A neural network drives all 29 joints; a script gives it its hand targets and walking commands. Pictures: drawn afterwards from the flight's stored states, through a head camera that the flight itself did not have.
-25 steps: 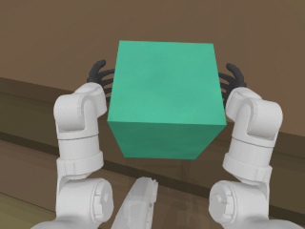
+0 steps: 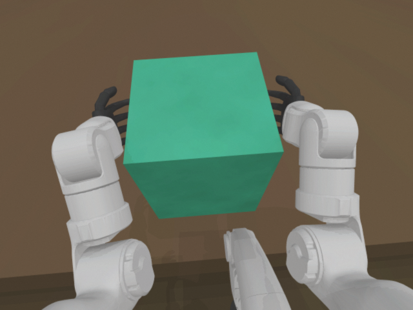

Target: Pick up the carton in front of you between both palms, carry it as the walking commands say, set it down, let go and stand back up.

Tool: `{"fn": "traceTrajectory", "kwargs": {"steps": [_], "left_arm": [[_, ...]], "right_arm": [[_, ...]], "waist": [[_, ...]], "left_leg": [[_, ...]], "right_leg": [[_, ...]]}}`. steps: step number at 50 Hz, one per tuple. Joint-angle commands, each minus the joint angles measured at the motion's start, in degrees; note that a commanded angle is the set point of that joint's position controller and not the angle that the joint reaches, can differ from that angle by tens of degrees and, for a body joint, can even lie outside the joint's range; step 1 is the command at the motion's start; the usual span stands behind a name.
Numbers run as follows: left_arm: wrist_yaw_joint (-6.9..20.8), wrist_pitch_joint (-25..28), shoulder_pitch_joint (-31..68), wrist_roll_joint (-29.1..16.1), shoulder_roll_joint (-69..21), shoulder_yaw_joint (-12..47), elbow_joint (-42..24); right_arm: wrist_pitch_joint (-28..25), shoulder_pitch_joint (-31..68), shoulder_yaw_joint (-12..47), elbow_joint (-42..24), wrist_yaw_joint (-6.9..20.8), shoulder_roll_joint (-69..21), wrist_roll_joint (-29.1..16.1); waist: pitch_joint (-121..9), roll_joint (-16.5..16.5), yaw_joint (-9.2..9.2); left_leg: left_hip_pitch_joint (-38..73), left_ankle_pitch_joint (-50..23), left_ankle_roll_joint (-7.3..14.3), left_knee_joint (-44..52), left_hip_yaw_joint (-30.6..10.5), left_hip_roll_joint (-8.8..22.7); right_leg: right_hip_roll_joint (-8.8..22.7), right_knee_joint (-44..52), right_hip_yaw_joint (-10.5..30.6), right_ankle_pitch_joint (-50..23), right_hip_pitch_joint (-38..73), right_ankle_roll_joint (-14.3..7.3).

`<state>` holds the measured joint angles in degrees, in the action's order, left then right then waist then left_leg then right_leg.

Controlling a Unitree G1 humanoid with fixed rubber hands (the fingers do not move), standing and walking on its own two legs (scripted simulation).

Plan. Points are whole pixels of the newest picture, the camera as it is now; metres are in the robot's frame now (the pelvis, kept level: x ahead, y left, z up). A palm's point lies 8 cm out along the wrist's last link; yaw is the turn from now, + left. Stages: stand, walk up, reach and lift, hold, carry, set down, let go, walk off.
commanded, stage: carry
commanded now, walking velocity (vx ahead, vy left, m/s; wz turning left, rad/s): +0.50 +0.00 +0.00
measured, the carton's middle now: (202, 145) +0.40 -0.04 +0.12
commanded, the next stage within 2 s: none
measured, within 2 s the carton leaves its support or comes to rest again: neither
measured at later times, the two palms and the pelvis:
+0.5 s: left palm out of the picture +0.68 +0.13 +0.38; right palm out of the picture +0.70 -0.17 +0.37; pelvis +0.32 -0.04 +0.17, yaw +1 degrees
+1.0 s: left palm out of the picture +1.00 +0.12 +0.52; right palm out of the picture +0.99 -0.17 +0.53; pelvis +0.63 -0.02 +0.32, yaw +0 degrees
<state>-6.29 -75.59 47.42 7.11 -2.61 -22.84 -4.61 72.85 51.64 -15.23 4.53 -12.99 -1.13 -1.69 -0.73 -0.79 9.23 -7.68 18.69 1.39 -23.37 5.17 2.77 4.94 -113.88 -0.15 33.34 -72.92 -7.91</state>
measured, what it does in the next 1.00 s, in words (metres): climbs: right foot 0.16 m higher, then left foot 0.16 m higher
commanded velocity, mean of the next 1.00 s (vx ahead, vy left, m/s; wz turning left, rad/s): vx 0.50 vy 0.00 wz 0.00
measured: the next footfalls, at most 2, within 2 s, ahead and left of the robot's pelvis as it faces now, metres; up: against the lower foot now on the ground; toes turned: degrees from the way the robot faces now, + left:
right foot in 0.06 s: +0.23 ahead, -0.16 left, +0.16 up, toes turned -5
left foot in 0.58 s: +0.62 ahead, +0.07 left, +0.33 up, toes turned +6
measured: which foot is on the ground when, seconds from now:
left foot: down 0.00-0.12, up 0.14-0.56, down 0.58-1.00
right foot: up 0.00-0.04, down 0.06-0.58, up 0.60-1.00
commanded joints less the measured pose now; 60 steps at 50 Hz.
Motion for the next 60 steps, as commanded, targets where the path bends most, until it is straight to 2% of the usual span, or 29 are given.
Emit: {"fn": "traceTrajectory", "kwargs": {"steps": [1,3,4,5,6,7,8,9,10,13,15,19,23,27,28,29,30,31,33,36,39,45,51,54,55,56,57,58,60], "left_arm": [[0.01,-1.43,35.82,-11.74,-40.57,33.09,5.76],[-0.09,-2.06,38.37,-15.76,-44.99,35.91,6.68],[0.01,-1.97,39.44,-17.79,-47.54,36.80,6.19],[0.19,-1.66,42.04,-19.74,-50.39,38.16,5.61],[0.97,-1.12,40.36,-22.35,-54.56,39.81,4.99],[1.67,-0.25,41.57,-24.71,-55.72,40.93,4.63],[2.21,0.55,42.22,-27.04,-57.16,43.30,3.55],[3.00,2.31,48.86,-29.69,-59.31,44.94,-1.38],[3.93,3.57,54.10,-30.77,-62.23,45.71,-5.19],[5.93,4.69,56.30,-35.01,-64.52,49.42,-8.17],[6.03,4.59,51.75,-34.54,-61.75,48.98,-7.23],[4.98,2.05,42.52,-30.96,-53.96,44.46,-2.02],[4.97,-0.39,40.27,-28.05,-48.54,38.33,2.02],[4.49,-2.66,39.83,-23.03,-46.60,32.93,5.36],[4.31,-2.74,39.05,-20.80,-46.58,31.15,6.14],[4.06,-2.55,38.77,-18.66,-45.35,29.88,7.07],[3.96,-1.84,33.92,-15.53,-46.33,27.88,7.79],[3.52,-1.41,32.67,-12.52,-43.07,26.53,9.24],[3.00,-0.19,34.78,-10.96,-45.78,26.06,7.73],[2.88,1.92,38.28,-10.85,-46.61,28.74,5.05],[2.47,2.78,34.88,-11.34,-46.92,31.59,3.65],[2.06,-0.02,33.71,-14.92,-45.60,36.92,2.75],[2.10,-1.78,36.75,-19.27,-47.11,36.52,8.82],[1.99,-1.52,36.44,-19.50,-48.96,34.20,14.06],[2.03,-1.09,35.66,-19.29,-49.52,33.15,15.80],[2.12,-0.62,33.65,-18.84,-49.76,31.79,17.20],[1.82,0.01,35.87,-17.71,-48.44,30.61,17.68],[1.90,0.58,34.88,-17.95,-50.80,30.54,17.71],[3.23,2.27,36.20,-19.55,-56.27,32.28,13.93]], "right_arm": [[3.01,40.27,29.09,-4.41,11.34,-52.64,-18.88],[4.57,36.79,26.62,-2.70,11.28,-51.69,-16.07],[5.03,37.36,25.03,-2.31,11.18,-51.25,-14.44],[5.16,36.04,23.26,-1.11,11.04,-50.73,-12.62],[5.06,33.61,22.07,-1.12,11.01,-49.67,-10.13],[4.79,28.78,21.05,1.42,11.10,-50.88,-7.09],[3.78,24.86,18.39,3.35,10.61,-48.69,-3.92],[2.97,27.03,17.47,0.67,10.43,-48.76,-2.12],[2.38,31.65,18.63,-2.86,10.37,-49.69,-1.83],[0.12,34.01,22.82,-7.46,8.98,-48.16,-1.77],[-0.51,31.14,24.58,-8.54,8.02,-46.73,-1.57],[1.83,25.99,26.30,-6.25,7.09,-43.78,-2.10],[4.40,28.50,25.80,-4.21,5.86,-42.06,-2.92],[5.44,34.44,30.30,-3.39,6.25,-49.49,-10.10],[5.14,37.33,31.81,-4.48,6.79,-51.98,-12.41],[4.53,38.90,32.81,-4.73,7.63,-54.53,-14.00],[3.58,40.14,33.70,-5.18,8.46,-55.17,-16.03],[2.73,40.79,35.68,-4.29,9.44,-58.72,-18.99],[0.62,48.90,36.99,-7.26,10.92,-63.07,-23.18],[-1.47,51.21,38.29,-8.89,12.35,-67.32,-25.58],[-1.63,45.72,37.78,-9.09,11.99,-65.00,-24.11],[1.87,34.80,32.04,-4.87,10.74,-55.08,-16.98],[4.10,28.93,24.82,2.22,10.07,-48.41,-10.64],[3.79,28.18,22.19,5.51,9.95,-47.74,-9.09],[3.55,27.86,21.81,6.55,9.94,-48.22,-8.74],[3.35,28.81,21.80,7.23,9.93,-48.54,-8.50],[3.19,29.97,21.79,8.02,10.02,-51.40,-8.76],[2.69,31.13,22.32,7.26,9.99,-52.08,-8.68],[1.05,32.58,24.38,5.85,10.12,-57.58,-9.46]], "waist": [[-15.61,9.11,-7.59],[-26.43,19.11,-13.38],[-32.39,20.13,-19.39],[-39.66,13.18,-23.09],[-37.72,10.28,-24.88],[-39.26,-10.47,-16.69],[-49.71,-10.68,-18.16],[-47.21,-6.71,-16.60],[-38.26,-4.47,-16.13],[-25.77,0.30,-13.49],[-23.68,2.38,-14.41],[-22.69,-2.72,-19.29],[-12.69,-3.68,-12.04],[-28.42,-18.63,-2.72],[-32.07,-18.85,1.27],[-35.91,-13.54,3.91],[-40.58,9.49,-1.54],[-45.81,13.40,-3.58],[-38.74,3.86,-4.00],[-30.28,1.55,-5.52],[-28.60,-2.10,-5.10],[-25.80,4.99,-4.89],[-18.97,11.20,-4.36],[-20.91,12.40,-7.94],[-23.90,9.99,-9.95],[-28.74,4.45,-11.52],[-32.84,-10.18,-10.43],[-30.37,-14.58,-12.34],[-27.80,-4.01,-11.55]], "left_leg": [[-11.80,-21.36,10.75,23.16,1.40,6.00],[-7.81,-77.51,10.10,9.20,6.43,7.03],[0.31,-92.03,7.68,-6.05,6.80,6.59],[2.49,-91.79,3.21,-27.42,5.95,3.08],[-3.29,-62.08,2.60,-42.46,0.50,2.02],[-25.69,-4.68,-1.83,-66.86,-6.62,-6.60],[-32.33,-3.18,-0.48,-87.68,-19.55,-12.06],[-38.98,-5.11,1.59,-93.97,-18.54,-9.03],[-44.70,-4.37,3.29,-93.29,-16.53,-6.44],[-49.98,-5.63,5.52,-86.05,-12.71,-1.84],[-53.79,-0.32,5.76,-77.20,-9.42,-0.25],[-83.76,15.98,8.64,-103.35,-6.47,-0.45],[-58.16,10.38,6.93,-65.74,4.21,3.84],[-18.58,-3.54,8.90,-43.97,14.02,-7.92],[-12.24,-3.38,7.69,-32.58,10.67,-10.04],[-1.95,-0.76,7.54,-20.83,1.47,-9.84],[11.20,-7.26,16.84,-7.10,-39.98,9.97],[10.50,-11.64,22.46,-1.27,-55.42,12.87],[6.90,-10.25,19.55,-6.90,-44.38,11.57],[2.51,-4.20,15.00,-6.60,-32.69,10.05],[4.95,-14.66,15.74,-4.57,-26.74,12.43],[6.34,-18.69,12.46,1.91,-11.46,9.99],[9.81,-30.90,9.03,1.91,-4.44,6.82],[10.49,-47.81,4.78,-8.68,-0.68,6.18],[5.22,-43.67,2.57,-16.59,1.53,5.33],[-4.41,-26.37,0.39,-27.39,2.05,5.05],[-22.28,-8.14,-1.96,-42.45,1.24,-2.01],[-35.26,9.30,-1.54,-49.89,-2.43,-5.70],[-38.30,5.03,0.20,-52.24,-6.36,-0.95]], "right_leg": [[1.80,32.87,-9.77,-10.35,28.50,-0.52],[-5.72,38.57,-15.88,-22.02,48.03,-1.50],[-9.97,46.55,-18.32,-21.40,53.11,-0.52],[-10.81,64.30,-12.71,-27.44,63.89,-0.92],[-9.54,80.11,-2.43,-28.87,68.22,0.47],[8.74,75.79,26.09,-83.74,83.89,-7.17],[12.39,80.88,41.54,-79.54,89.98,-14.17],[12.55,83.13,44.98,-48.82,86.82,-15.60],[10.93,83.32,40.46,-31.60,80.18,-11.60],[9.37,85.53,26.44,-15.25,73.39,-4.69],[11.30,88.69,22.81,-25.92,77.70,-5.03],[15.71,92.18,22.83,-37.38,96.76,-9.39],[6.77,112.40,4.09,-30.14,70.07,-4.65],[5.72,91.57,-10.87,-109.87,70.13,-1.23],[5.48,77.46,-11.01,-113.16,74.72,1.38],[3.04,58.89,-8.38,-95.29,71.04,3.59],[-7.94,33.47,-4.75,-34.54,49.14,7.23],[-13.17,10.83,9.19,-23.01,44.45,6.21],[-9.22,4.62,9.42,-19.69,33.18,3.16],[-5.55,10.60,8.03,-14.36,25.39,0.89],[-3.18,26.29,3.83,-5.20,22.79,1.03],[0.43,54.88,-1.84,-27.90,26.74,3.96],[-4.45,78.52,-9.55,-30.09,34.98,5.32],[-8.02,88.58,-12.54,-30.10,47.87,4.12],[-6.67,90.31,-11.39,-30.88,59.60,3.32],[2.70,89.70,1.08,-28.87,72.78,2.10],[17.19,89.29,26.57,-34.73,86.12,-6.18],[17.98,93.92,34.46,-34.30,88.63,-9.03],[14.94,93.56,24.56,-32.67,83.40,-5.91]]}}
